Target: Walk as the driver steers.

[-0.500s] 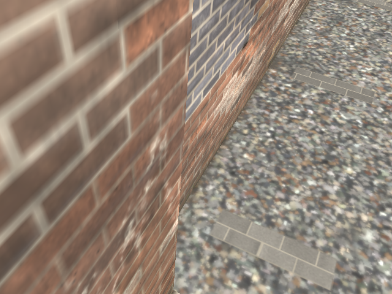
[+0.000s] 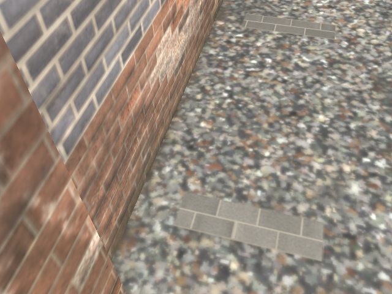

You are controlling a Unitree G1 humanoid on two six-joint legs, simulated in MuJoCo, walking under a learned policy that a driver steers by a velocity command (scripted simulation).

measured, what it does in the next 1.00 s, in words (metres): goes down, turning right: left foot 0.19 m lower, then right foot 0.19 m lower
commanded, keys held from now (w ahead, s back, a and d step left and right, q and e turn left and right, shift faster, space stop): w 0.42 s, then w+e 0.58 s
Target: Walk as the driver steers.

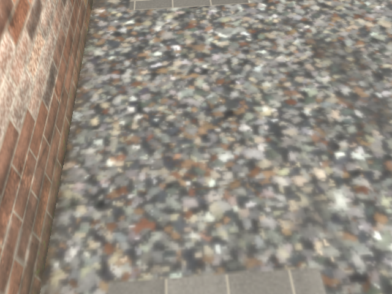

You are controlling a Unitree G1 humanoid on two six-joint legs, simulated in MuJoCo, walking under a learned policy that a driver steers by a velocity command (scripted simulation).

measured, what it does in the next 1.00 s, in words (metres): walks ahead, turning right: left foot, then right foot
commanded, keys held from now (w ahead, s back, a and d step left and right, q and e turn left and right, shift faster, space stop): w+e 0.62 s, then w+q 0.38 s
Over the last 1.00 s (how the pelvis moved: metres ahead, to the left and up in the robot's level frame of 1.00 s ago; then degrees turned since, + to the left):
0.56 -0.07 -0.38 -16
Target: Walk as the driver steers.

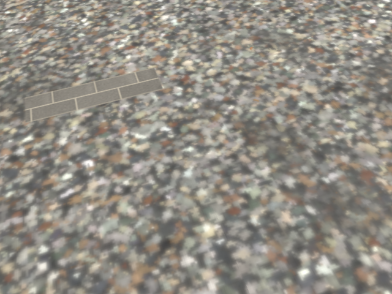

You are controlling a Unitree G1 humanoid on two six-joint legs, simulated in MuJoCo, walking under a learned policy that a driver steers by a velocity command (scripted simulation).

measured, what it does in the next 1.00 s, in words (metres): walks ahead, turning left: left foot, then right foot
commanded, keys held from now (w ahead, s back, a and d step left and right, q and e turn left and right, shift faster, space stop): w+q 1.00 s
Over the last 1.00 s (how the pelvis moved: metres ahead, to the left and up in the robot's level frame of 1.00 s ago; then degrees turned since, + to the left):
0.49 -0.13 0.01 -19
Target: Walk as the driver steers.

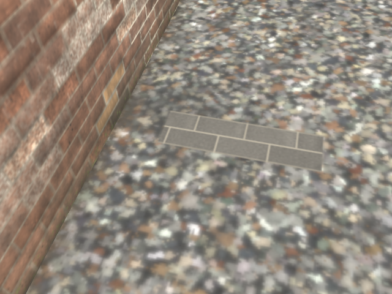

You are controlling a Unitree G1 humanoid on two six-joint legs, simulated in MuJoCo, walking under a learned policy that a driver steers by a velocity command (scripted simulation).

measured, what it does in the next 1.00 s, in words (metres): walks ahead: left foot, then right foot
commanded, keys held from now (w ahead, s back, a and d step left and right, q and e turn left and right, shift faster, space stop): w+q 0.02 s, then w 0.52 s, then w+e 0.04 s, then no key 0.42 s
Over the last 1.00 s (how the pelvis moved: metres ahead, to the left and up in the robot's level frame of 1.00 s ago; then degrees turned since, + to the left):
0.52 0.11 -0.01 36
